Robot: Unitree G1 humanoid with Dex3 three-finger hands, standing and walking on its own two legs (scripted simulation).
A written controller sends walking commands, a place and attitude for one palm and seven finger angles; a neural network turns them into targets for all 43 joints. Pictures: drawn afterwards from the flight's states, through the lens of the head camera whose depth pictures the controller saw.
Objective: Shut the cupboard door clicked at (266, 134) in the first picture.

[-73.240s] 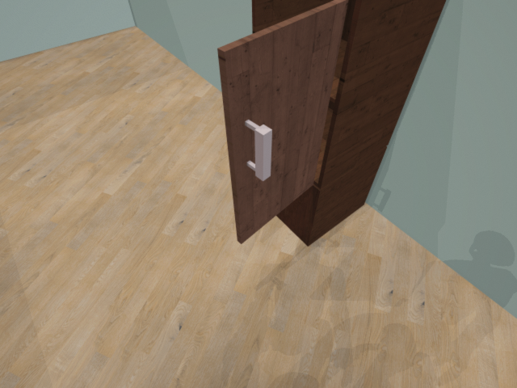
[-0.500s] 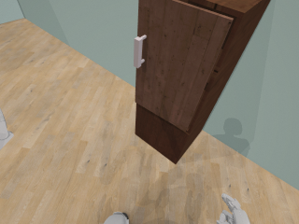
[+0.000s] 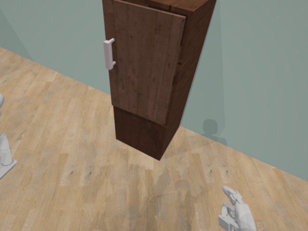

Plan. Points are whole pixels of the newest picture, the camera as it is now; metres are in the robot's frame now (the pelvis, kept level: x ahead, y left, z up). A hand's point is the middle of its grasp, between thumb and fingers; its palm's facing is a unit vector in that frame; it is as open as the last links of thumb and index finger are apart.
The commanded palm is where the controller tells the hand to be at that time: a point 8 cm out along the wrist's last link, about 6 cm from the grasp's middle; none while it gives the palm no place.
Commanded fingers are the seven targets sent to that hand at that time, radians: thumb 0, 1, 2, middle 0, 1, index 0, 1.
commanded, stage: stop stepping back and stand still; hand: left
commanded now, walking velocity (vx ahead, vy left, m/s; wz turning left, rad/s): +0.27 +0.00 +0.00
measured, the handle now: (110, 53) +0.86 +0.20 +0.03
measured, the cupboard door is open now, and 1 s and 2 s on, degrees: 4 4 4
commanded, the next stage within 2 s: let the arm hang, fingers relaxed in 0.64 s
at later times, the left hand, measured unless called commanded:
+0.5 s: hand out of the picture +0.13 +0.26 +0.17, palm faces +0.48 -0.74 -0.48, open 7.4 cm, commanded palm +0.07 +0.30 +0.18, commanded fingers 0.00 0.90 0.90 -0.20 -0.30 -0.20 -0.30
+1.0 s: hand out of the picture +0.01 +0.17 -0.15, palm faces -0.01 -0.98 -0.19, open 7.4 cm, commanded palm none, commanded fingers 0.00 0.90 0.90 -0.20 -0.30 -0.20 -0.30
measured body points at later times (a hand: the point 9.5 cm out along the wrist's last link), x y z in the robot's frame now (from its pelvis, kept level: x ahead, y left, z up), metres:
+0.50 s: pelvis -0.06 -0.01 -0.01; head -0.10 -0.01 +0.44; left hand +0.10 +0.30 +0.20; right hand +0.07 -0.22 -0.10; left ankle +0.00 +0.13 -0.73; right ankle -0.05 -0.07 -0.74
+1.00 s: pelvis -0.08 +0.00 -0.01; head -0.06 -0.01 +0.44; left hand +0.01 +0.23 -0.13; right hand +0.06 -0.24 -0.13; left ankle -0.05 +0.14 -0.73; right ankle -0.04 -0.07 -0.73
